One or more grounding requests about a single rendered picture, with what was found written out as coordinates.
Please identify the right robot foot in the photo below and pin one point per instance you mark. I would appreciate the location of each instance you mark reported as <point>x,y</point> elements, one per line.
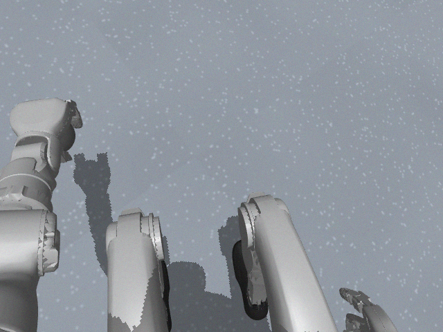
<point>254,311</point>

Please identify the right robot hand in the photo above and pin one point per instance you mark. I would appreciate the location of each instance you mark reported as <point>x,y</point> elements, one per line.
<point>374,318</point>

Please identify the left robot arm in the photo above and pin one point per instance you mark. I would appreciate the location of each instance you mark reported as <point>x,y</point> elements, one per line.
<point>29,239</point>

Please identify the ball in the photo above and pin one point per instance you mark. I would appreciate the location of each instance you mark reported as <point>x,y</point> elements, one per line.
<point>68,138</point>

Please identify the left robot hand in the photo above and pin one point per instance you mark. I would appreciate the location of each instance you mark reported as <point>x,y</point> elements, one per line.
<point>52,116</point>

